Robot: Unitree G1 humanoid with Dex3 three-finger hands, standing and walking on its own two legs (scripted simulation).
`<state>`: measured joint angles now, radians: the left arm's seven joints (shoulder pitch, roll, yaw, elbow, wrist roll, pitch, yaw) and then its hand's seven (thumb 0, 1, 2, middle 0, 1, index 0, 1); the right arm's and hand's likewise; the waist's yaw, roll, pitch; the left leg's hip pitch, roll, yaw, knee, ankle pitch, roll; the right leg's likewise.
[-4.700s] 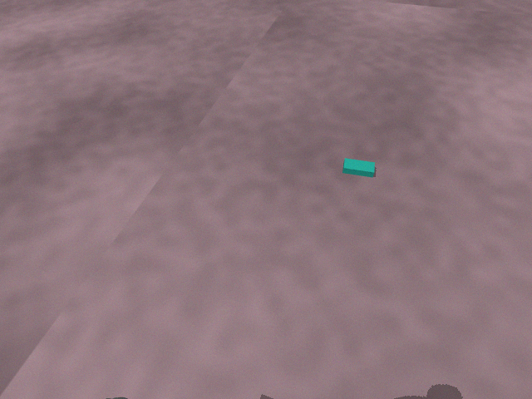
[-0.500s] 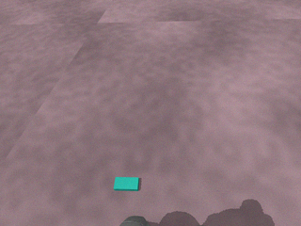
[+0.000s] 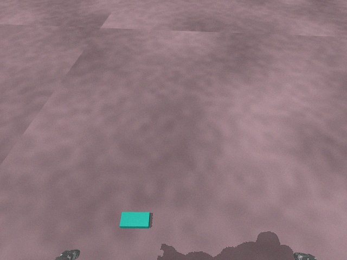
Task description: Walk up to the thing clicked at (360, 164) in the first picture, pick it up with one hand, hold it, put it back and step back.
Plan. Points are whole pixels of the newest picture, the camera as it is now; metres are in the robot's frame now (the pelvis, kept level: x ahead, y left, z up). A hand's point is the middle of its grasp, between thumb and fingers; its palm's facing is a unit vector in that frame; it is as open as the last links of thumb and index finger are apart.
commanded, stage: walk up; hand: left
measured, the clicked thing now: (135, 220) +0.41 +0.26 -0.76
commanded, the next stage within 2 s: stand in 0.80 s
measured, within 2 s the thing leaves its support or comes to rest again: neither
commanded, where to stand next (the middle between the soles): +0.04 +0.01 m, yaw -1 degrees
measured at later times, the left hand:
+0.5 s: hand out of the picture +0.09 +0.25 -0.15, palm faces -0.02 -0.93 -0.36, open 7.4 cm
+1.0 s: hand out of the picture +0.09 +0.24 -0.15, palm faces -0.04 -0.94 -0.35, open 7.4 cm
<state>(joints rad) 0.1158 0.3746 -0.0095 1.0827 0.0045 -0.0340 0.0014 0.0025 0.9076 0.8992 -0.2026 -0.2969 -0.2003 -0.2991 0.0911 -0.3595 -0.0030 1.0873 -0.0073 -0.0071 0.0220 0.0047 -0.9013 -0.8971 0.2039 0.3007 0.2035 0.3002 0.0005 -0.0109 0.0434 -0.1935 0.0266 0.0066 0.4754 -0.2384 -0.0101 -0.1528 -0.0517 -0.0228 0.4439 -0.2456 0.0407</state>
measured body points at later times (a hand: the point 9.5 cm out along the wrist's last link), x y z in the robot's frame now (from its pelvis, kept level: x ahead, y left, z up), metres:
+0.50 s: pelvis +0.01 -0.01 +0.01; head +0.01 -0.01 +0.45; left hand +0.09 +0.30 -0.12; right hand +0.08 -0.31 -0.13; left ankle +0.01 +0.13 -0.74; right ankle +0.00 -0.15 -0.74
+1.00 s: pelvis +0.00 -0.01 +0.01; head +0.01 -0.01 +0.46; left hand +0.10 +0.29 -0.12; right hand +0.08 -0.31 -0.12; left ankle +0.01 +0.13 -0.74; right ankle +0.00 -0.15 -0.74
